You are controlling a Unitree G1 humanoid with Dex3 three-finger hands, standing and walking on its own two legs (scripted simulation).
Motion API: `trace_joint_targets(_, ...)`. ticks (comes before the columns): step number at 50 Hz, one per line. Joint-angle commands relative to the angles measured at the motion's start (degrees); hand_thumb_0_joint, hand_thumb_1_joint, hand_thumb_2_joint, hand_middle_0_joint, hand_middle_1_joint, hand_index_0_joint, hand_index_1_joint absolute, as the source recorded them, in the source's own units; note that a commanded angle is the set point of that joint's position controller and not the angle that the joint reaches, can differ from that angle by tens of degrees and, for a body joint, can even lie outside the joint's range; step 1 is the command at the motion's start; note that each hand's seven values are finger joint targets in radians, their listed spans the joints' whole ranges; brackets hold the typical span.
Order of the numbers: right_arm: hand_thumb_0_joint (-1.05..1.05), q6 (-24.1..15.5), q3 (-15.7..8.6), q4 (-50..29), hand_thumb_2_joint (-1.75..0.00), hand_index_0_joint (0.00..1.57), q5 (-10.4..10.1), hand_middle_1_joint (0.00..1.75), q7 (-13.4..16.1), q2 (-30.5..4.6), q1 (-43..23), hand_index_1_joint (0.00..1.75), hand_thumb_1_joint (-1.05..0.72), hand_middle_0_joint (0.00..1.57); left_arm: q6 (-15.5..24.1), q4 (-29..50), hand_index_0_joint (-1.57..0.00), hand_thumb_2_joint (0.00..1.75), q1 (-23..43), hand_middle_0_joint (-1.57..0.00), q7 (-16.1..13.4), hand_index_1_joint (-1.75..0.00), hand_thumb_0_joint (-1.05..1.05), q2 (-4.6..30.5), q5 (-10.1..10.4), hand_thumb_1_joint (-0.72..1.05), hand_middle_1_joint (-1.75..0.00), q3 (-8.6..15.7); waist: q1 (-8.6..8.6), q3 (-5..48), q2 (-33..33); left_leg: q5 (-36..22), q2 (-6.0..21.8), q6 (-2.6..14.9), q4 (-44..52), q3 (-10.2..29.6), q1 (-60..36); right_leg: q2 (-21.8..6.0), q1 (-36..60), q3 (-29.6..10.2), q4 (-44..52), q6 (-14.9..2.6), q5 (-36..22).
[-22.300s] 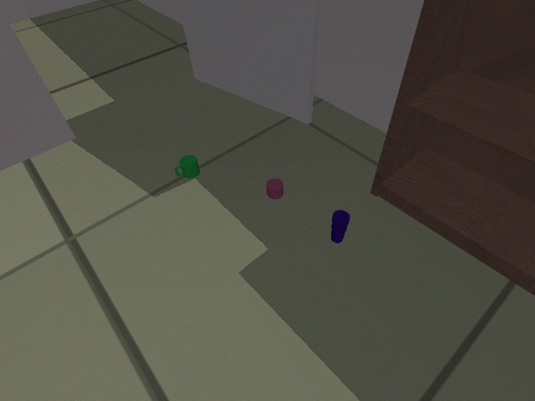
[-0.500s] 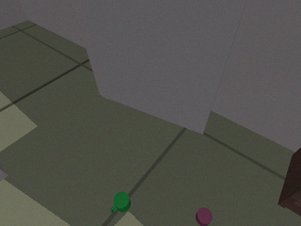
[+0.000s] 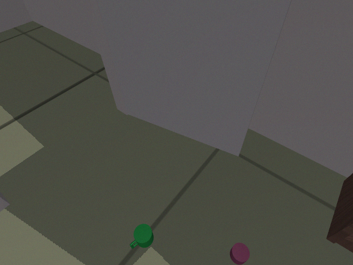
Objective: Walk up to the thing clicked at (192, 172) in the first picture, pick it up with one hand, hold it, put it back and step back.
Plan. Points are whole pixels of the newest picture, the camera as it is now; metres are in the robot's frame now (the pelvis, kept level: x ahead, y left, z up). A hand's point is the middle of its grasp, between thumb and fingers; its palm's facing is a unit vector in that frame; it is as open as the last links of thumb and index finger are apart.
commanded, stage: stand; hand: left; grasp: from above
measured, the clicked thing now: (141, 238) +0.39 +0.22 -0.74
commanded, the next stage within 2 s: rise first in 0.12 s
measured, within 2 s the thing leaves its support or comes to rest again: neither
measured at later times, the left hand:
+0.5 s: hand out of the picture +0.16 +0.25 -0.17, palm faces -0.04 -0.94 -0.34, open 9.8 cm
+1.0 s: hand out of the picture +0.11 +0.26 -0.24, palm faces -0.18 -0.87 -0.46, open 13.9 cm
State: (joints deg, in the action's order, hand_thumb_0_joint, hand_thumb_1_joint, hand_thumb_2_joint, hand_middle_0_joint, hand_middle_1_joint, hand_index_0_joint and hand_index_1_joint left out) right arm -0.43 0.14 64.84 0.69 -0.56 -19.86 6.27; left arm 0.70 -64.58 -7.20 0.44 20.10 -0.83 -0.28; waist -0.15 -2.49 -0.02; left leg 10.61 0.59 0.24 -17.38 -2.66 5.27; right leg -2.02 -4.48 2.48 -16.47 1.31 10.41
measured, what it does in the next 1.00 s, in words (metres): lowers itself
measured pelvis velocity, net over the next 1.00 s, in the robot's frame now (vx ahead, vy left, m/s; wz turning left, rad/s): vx -0.03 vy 0.00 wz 0.01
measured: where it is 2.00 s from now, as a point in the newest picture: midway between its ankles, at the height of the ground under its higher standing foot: outside the picture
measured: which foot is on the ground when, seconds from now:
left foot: down 0.00-1.00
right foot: down 0.00-1.00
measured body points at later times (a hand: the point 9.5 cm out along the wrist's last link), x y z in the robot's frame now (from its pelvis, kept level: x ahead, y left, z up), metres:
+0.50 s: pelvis -0.01 +0.00 -0.02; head +0.05 +0.01 +0.42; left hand +0.16 +0.30 -0.15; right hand +0.08 -0.27 -0.14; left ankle -0.01 +0.11 -0.75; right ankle -0.02 -0.13 -0.75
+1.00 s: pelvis -0.03 +0.00 -0.10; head +0.07 +0.01 +0.34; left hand +0.12 +0.30 -0.21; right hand +0.15 -0.25 -0.19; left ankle -0.01 +0.11 -0.75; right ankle -0.02 -0.13 -0.75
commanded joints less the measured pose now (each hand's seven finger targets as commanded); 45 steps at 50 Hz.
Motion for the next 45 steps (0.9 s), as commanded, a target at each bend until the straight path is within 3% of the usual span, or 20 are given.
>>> trace_joint_targets(1,0.00,-1.5,-2.2,-3.4,-0.90,0.20,-0.1,0.30,1.1,-12.4,-2.2,0.30,-0.90,0.20,1.1,3.3,-0.20,0.90,1.7,-0.20,-1.1,-0.30,0.00,11.9,0.1,0.90,-0.30,2.4,0.20,4.8,-0.7,-12.5,7.8,1.07,2.0,6.4,-1.4,-6.9,0.9,-5.6,1.5,-2.16,-11.5)
trace_joint_targets(10,0.00,-1.4,-2.3,-3.5,-0.90,0.20,-0.2,0.30,1.1,-12.4,-2.1,0.30,-0.90,0.20,1.0,3.2,-0.20,0.90,1.4,-0.20,-1.2,-0.30,0.00,11.8,0.1,0.90,-0.30,2.4,0.19,3.8,0.1,-12.2,7.7,0.88,2.1,6.3,-1.6,-6.6,0.0,-5.2,1.7,-2.03,-10.1)
trace_joint_targets(11,0.00,-1.3,-2.3,-3.5,-0.92,0.20,-0.1,0.30,1.1,-12.3,-1.9,0.30,-0.93,0.20,1.1,3.4,-0.12,0.98,1.8,-0.13,-1.2,-0.38,0.00,11.7,0.1,0.82,-0.38,2.3,0.05,3.6,0.1,-11.8,7.7,0.92,2.1,6.2,-1.0,-6.7,0.2,-5.2,1.9,-2.04,-10.0)
trace_joint_targets(12,0.00,-3.9,0.3,-19.3,-0.93,0.20,-4.2,0.30,2.3,-3.0,0.1,0.30,-1.00,0.20,6.2,23.5,-0.14,1.02,21.9,-0.18,-2.0,-0.46,0.00,2.8,3.3,0.74,-0.46,2.8,-6.89,-2.0,-0.4,-3.2,-0.1,0.53,-1.9,0.0,7.1,2.1,-14.1,-1.1,-2.8,-1.71,-6.1)
trace_joint_targets(13,0.00,-3.8,-0.2,-16.2,-0.92,0.20,-4.2,0.30,2.9,-4.5,2.8,0.30,-0.95,0.20,5.6,18.9,-0.15,0.99,29.0,-0.19,-2.4,-0.54,0.00,5.4,3.1,0.66,-0.54,3.7,-5.39,1.8,0.1,-2.6,-0.3,0.56,-3.0,0.5,5.8,1.7,-11.2,-0.5,-3.9,-1.78,-5.1)
trace_joint_targets(14,0.00,-3.1,-0.9,-15.6,-0.92,0.20,-4.0,0.30,3.1,-6.0,4.5,0.30,-0.95,0.20,3.3,8.7,-0.11,1.01,20.0,-0.15,-2.5,-0.62,0.00,8.0,2.3,0.58,-0.62,5.6,-4.56,0.9,2.1,-0.5,-0.6,0.66,-4.4,0.5,8.1,2.1,-11.9,0.0,-4.5,-2.23,-2.2)
trace_joint_targets(15,0.00,-2.4,-1.7,-17.3,-0.91,0.20,-4.1,0.30,3.1,-6.4,5.2,0.30,-0.92,0.20,2.1,4.7,-0.12,0.98,14.7,-0.14,-1.9,-0.70,0.00,9.9,1.6,0.50,-0.70,7.3,-2.38,0.6,3.1,-1.9,-0.2,0.56,-6.3,0.4,10.5,2.3,-12.7,0.5,-6.3,-2.26,-2.4)
trace_joint_targets(17,0.00,-2.7,-3.4,-18.9,-0.90,0.20,-3.1,0.30,3.6,-6.4,7.7,0.30,-0.91,0.20,2.5,7.7,-0.08,0.99,18.9,-0.07,-1.0,-0.86,0.00,14.8,-0.8,0.34,-0.86,9.9,-1.73,9.6,1.2,-5.8,-0.4,0.51,-10.8,0.6,10.9,2.0,-13.2,-0.2,-10.8,-2.19,-6.5)
trace_joint_targets(18,0.00,-3.1,-4.4,-20.4,-0.90,0.20,-2.5,0.30,3.2,-6.4,8.4,0.30,-0.91,0.20,2.4,7.5,-0.06,0.98,15.0,-0.03,-0.2,-0.93,0.00,15.7,-2.3,0.26,-0.94,11.7,-0.92,14.0,-2.1,-8.4,-0.8,0.18,-13.3,0.6,11.6,1.7,-12.6,-0.3,-13.4,-2.45,-8.8)
trace_joint_targets(19,0.00,-3.1,-5.0,-20.9,-0.91,0.20,-1.8,0.30,2.8,-6.0,10.1,0.30,-0.96,0.20,1.5,3.6,-0.05,0.99,7.9,-0.02,0.8,-0.99,0.00,13.0,-4.0,0.18,-1.02,11.5,-0.58,15.8,-1.1,-9.9,-1.1,0.05,-15.5,0.9,12.9,1.7,-13.2,-0.3,-15.5,-2.59,-10.0)
trace_joint_targets(20,0.00,-3.1,-5.3,-22.3,-0.91,0.20,-1.7,0.30,2.4,-5.8,10.4,0.30,-0.95,0.20,1.0,4.5,-0.04,1.01,3.9,-0.01,1.3,-1.03,0.00,13.1,-5.1,0.10,-1.06,12.2,1.23,17.9,-0.9,-11.1,-1.3,0.04,-17.1,0.8,14.5,1.6,-12.8,-0.4,-16.8,-2.59,-10.8)
trace_joint_targets(22,0.00,-3.2,-5.5,-26.0,-0.92,0.20,-2.1,0.30,2.3,-5.0,9.2,0.30,-0.97,0.20,-0.6,9.9,-0.05,1.00,1.7,-0.02,1.2,-1.05,0.00,12.7,-6.3,-0.06,-1.08,13.0,2.70,20.8,-4.4,-12.8,-1.7,-0.65,-16.4,0.8,13.3,1.7,-10.9,-0.5,-16.9,-2.92,-10.9)
trace_joint_targets(24,0.00,-3.1,-5.3,-28.1,-0.91,0.20,-2.3,0.30,2.1,-4.5,7.6,0.30,-0.94,0.20,-3.0,11.9,-0.06,0.99,5.3,-0.03,1.0,-1.06,0.00,9.9,-7.5,-0.20,-1.08,10.3,1.38,16.8,-4.1,-10.9,-1.1,-0.88,-17.1,1.4,16.0,2.2,-15.3,0.1,-17.2,-3.02,-7.7)
trace_joint_targets(26,0.00,-3.3,-5.3,-30.6,-0.91,0.20,-2.4,0.30,2.0,-4.7,5.9,0.30,-0.94,0.20,-5.2,13.2,-0.06,1.00,8.0,-0.06,0.5,-1.05,0.00,10.2,-8.8,-0.36,-1.06,10.0,0.38,14.0,-2.0,-6.4,-0.5,-0.60,-19.0,2.0,19.8,2.6,-19.5,0.4,-18.8,-2.97,-3.2)
trace_joint_targets(29,0.00,-4.5,-5.2,-32.5,-0.90,0.20,-2.2,0.30,1.6,-4.1,6.7,0.30,-0.89,0.20,-6.6,15.7,-0.07,0.98,5.9,-0.06,-0.4,-1.07,0.00,8.7,-9.0,-0.52,-1.07,10.3,-0.11,13.4,-0.3,-0.9,-0.2,-0.23,-22.7,2.1,24.5,2.9,-24.5,0.7,-22.2,-2.85,1.9)
trace_joint_targets(36,0.00,-7.8,-6.0,-35.7,-0.89,0.20,-1.5,0.30,2.0,-3.0,7.8,0.30,-0.87,0.20,-4.2,30.6,-0.05,0.98,3.9,-0.05,-1.2,-1.09,0.00,11.0,-11.0,-0.52,-1.10,13.2,-0.50,22.2,-2.2,0.0,-0.2,0.31,-33.6,1.8,30.3,2.2,-32.7,-0.7,-32.9,-2.61,1.8)
trace_joint_targets(38,0.00,-8.3,-5.8,-36.0,-0.90,0.20,-1.3,0.30,2.3,-2.9,7.3,0.30,-0.88,0.20,-4.6,31.7,-0.06,0.97,0.3,-0.05,-1.3,-1.10,0.00,11.0,-11.5,-0.52,-1.11,13.6,-0.90,21.5,-3.2,0.7,0.0,0.20,-34.9,2.0,31.8,2.2,-34.2,-0.6,-34.5,-2.63,2.5)
trace_joint_targets(45,0.00,-9.4,-5.9,-37.8,-0.90,0.20,-1.2,0.30,2.9,-2.9,6.5,0.30,-0.89,0.20,-7.9,40.4,-0.07,0.96,-5.2,-0.06,-0.9,-1.10,0.00,9.8,-13.7,-0.54,-1.11,12.2,-1.38,23.9,-5.4,0.0,0.6,-0.01,-38.5,3.2,33.9,2.2,-38.9,-0.5,-38.5,-2.77,3.4)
